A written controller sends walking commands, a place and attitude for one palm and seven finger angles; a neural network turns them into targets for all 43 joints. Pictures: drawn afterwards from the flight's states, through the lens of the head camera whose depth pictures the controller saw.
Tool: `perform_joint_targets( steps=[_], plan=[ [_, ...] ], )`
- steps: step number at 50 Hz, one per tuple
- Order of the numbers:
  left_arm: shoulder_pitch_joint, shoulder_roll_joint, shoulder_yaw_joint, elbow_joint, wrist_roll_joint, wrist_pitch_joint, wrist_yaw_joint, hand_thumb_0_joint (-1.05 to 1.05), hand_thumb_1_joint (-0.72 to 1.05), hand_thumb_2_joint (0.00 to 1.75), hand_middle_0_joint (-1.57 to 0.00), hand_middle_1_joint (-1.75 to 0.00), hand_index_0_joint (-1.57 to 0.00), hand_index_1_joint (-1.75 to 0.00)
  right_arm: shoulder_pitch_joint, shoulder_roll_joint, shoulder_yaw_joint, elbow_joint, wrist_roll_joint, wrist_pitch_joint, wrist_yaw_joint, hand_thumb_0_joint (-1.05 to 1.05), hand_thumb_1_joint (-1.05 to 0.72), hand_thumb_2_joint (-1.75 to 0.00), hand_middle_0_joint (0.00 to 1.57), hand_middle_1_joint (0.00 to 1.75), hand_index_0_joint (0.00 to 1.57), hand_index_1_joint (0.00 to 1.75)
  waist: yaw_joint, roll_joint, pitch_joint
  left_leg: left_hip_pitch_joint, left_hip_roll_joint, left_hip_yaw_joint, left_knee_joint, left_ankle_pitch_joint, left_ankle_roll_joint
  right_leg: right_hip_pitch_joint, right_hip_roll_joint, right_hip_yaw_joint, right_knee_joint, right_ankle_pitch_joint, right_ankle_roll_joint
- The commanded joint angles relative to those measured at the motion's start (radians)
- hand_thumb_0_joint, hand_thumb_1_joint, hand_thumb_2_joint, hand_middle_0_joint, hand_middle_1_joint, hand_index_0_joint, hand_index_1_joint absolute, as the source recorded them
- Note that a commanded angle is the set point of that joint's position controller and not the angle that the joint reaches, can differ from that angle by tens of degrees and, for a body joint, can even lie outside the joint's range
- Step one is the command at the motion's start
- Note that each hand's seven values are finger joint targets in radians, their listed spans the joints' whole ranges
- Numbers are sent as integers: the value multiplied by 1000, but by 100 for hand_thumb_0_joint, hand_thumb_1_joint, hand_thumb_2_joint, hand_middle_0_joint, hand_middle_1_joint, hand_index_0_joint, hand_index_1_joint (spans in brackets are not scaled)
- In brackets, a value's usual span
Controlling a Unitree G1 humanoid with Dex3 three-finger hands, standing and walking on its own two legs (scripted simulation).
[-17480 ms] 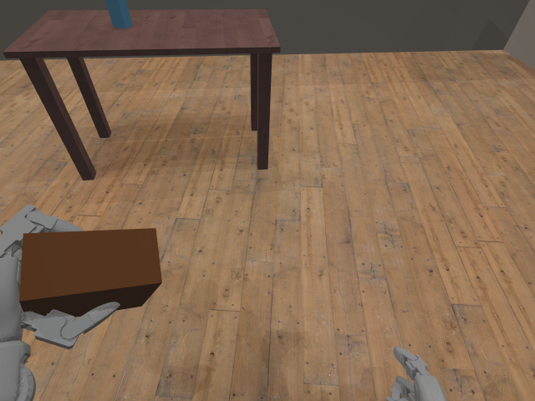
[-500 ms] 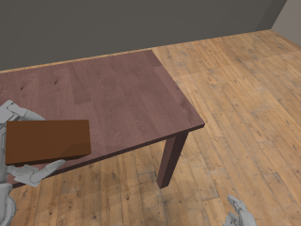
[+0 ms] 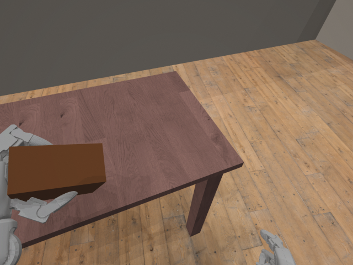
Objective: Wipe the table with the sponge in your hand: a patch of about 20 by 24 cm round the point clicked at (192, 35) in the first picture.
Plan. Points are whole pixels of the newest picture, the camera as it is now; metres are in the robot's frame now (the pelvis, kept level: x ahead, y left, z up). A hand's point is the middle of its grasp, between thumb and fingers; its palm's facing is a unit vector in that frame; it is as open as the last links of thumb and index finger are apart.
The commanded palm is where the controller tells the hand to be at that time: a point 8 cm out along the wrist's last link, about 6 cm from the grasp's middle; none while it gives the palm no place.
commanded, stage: shuffle to correct the standing spot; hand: left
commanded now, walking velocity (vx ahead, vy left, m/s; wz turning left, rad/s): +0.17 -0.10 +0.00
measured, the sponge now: (72, 172) +0.23 +0.20 +0.15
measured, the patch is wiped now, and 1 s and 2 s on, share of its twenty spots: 0.00 0.00 0.00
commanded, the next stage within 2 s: come to a stop and stand still in 0.04 s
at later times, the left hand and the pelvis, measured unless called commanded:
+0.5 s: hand (65, 160) +0.24 +0.22 +0.17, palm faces +0.39 -0.82 -0.41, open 10.5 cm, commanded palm +0.19 +0.26 +0.19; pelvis +0.03 -0.03 +0.01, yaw +0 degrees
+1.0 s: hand out of the picture +0.16 +0.30 +0.17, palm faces +0.42 -0.84 -0.34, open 10.5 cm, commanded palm +0.10 +0.31 +0.19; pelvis -0.05 +0.03 +0.01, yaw +0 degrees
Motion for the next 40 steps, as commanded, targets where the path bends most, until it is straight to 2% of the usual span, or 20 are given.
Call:
perform_joint_targets(
  steps=[1, 2, 3, 6, 8, 9, 11, 13, 15, 19, 22, 27, 28, 29, 30, 31, 32, 34, 36, 40],
  plan=[
    [-39, 225, 152, -230, -9, -75, 4, 0, 10, 130, -120, -160, -120, -160, -116, -113, -59, -185, 3, -40, -12, 0, -90, -90, 20, 30, 20, 30, -17, 255, -122, 227, 257, -376, -197, 389, 127, -166, -31, 61, 140, 20, 39],
    [-44, 228, 149, -246, -6, -71, -1, 0, 10, 130, -120, -160, -120, -160, -120, -106, -51, -189, -12, -32, -12, 0, -90, -90, 20, 30, 20, 30, -21, 272, -73, 184, 300, -458, -237, 414, 157, -201, -29, 63, 179, -117, 38],
    [-45, 231, 153, -242, 1, -64, -6, 0, 10, 130, -120, -160, -120, -160, -120, -107, -52, -187, -13, -29, -10, 0, -90, -90, 20, 30, 20, 30, -16, 237, -44, 150, 307, -429, -239, 434, 160, -204, -34, 65, 179, -140, 35],
    [25, 217, 162, -285, -5, -61, -7, 0, 10, 130, -120, -160, -120, -160, -103, -114, -58, -198, 10, -32, -1, 0, -90, -90, 20, 30, 20, 30, -9, 231, -122, 179, 224, -200, -107, 538, 94, -90, -19, 2, -63, 22, 33],
    [34, 214, 173, -266, -8, -62, -5, 0, 10, 130, -120, -160, -120, -160, -98, -116, -58, -202, 13, -30, 3, 0, -90, -90, 20, 30, 20, 30, -12, 205, -156, 56, 179, -143, -44, 437, 50, 100, -24, 0, -191, 213, 26],
    [26, 214, 180, -246, -11, -62, -1, 0, 10, 130, -120, -160, -120, -160, -93, -113, -57, -198, 13, -30, 3, 0, -90, -90, 20, 30, 20, 30, -19, 153, -174, -26, 137, -101, -8, 348, 27, 205, -60, 42, -182, 367, 13],
    [57, 179, 142, -210, -32, -47, 0, 0, 10, 130, -120, -160, -120, -160, -72, -112, -78, -195, 26, -35, 6, 0, -90, -90, 20, 30, 20, 30, -34, -23, -193, -62, 15, -38, 135, 172, -26, 197, -219, 272, -179, 653, -78],
    [27, 213, 169, -225, -35, -56, 16, 0, 10, 130, -120, -160, -120, -160, -87, -94, -57, -183, 16, -33, 9, 0, -90, -90, 20, 30, 20, 30, -25, -18, -167, -92, -5, -46, 135, -14, -30, 195, -293, 288, -178, 788, -96],
    [15, 210, 164, -221, -27, -62, 17, 0, 10, 130, -120, -160, -120, -160, -110, -84, -43, -179, 10, -29, 0, 0, -90, -90, 20, 30, 20, 30, -13, -7, -132, -80, 2, -52, 23, -24, -14, 206, -262, 221, -160, 789, -36],
    [-10, 208, 146, -235, -16, -54, 20, 0, 10, 130, -120, -160, -120, -160, -133, -101, -56, -188, 10, -30, -18, 0, -90, -90, 20, 30, 20, 30, -1, 18, -159, 93, 68, -70, -58, 424, 3, 178, -176, 141, -119, 767, 49],
    [13, 194, 130, -236, -15, -40, 25, 0, 10, 130, -120, -160, -120, -160, -130, -101, -56, -198, 14, -23, -21, 0, -90, -90, 20, 30, 20, 30, -4, 24, -178, 111, 76, -78, -41, 494, -1, 186, -168, 124, -113, 769, 42],
    [65, 185, 131, -249, -25, -29, 25, 0, 10, 130, -120, -160, -120, -160, -127, -101, -57, -210, 14, -15, -23, 0, -90, -90, 20, 30, 20, 30, -4, 44, -182, 85, 74, -102, -75, 352, -8, 161, -167, 137, -158, 576, 25],
    [-966, 928, 696, -390, 113, -129, 10, 0, 10, 130, -120, -160, -120, -160, 31, -123, -100, -195, -24, -89, -21, 0, -90, -90, 20, 30, 20, 30, 45, -109, 10, -97, 14, 42, 47, 255, -17, 22, -145, 220, -269, 799, 108],
    [-425, 382, 337, 178, 38, -100, -34, 0, 10, 130, -120, -160, -120, -160, -33, -53, -73, -143, -16, -100, -7, 0, -90, -90, 20, 30, 20, 30, 41, -122, -177, -60, -58, -26, 39, 146, -13, 178, -231, 283, -150, 933, -18],
    [-253, 249, 219, 178, 26, -113, -44, 0, 10, 130, -120, -160, -120, -160, -24, -104, -73, -200, 6, -112, 7, 0, -90, -90, 20, 30, 20, 30, 50, -20, -152, -38, -9, -27, -24, 125, -16, 214, -240, 325, -167, 976, 22],
    [-159, 132, 108, 118, -5, -126, -51, 0, 10, 130, -120, -160, -120, -160, -41, -94, -68, -181, 22, -108, 26, 0, -90, -90, 20, 30, 20, 30, 29, 129, -225, 51, -2, -20, -114, 223, 4, 255, -215, 231, -102, 862, 28],
    [-171, 171, 118, -31, -7, -138, -47, 0, 10, 130, -120, -160, -120, -160, -46, -130, -81, -207, 15, -105, 37, 0, -90, -90, 20, 30, 20, 30, 29, 132, -251, 96, 21, -30, -120, 341, 7, 250, -170, 182, -98, 741, 58],
    [-100, 159, 82, -121, -8, -130, -44, 0, 10, 130, -120, -160, -120, -160, -89, -134, -82, -225, 11, -105, 53, 0, -90, -90, 20, 30, 20, 30, 42, 28, -234, 120, 55, -71, -95, 436, 21, 192, -132, 150, -119, 603, 84],
    [-9, 169, 95, -115, -17, -115, -35, 0, 10, 130, -120, -160, -120, -160, -114, -127, -72, -222, 17, -105, 55, 0, -90, -90, 20, 30, 20, 30, 37, 5, -194, 103, 68, -94, -119, 318, 21, 130, -116, 134, -139, 410, 61],
    [-114, 233, 162, -159, -18, -124, -32, 0, 10, 130, -120, -160, -120, -160, -116, -128, -60, -239, 6, -105, 25, 0, -90, -90, 20, 30, 20, 30, 17, 8, -66, -8, 46, -141, -186, -61, 16, 9, -113, 173, -252, -5, 29]
  ],
)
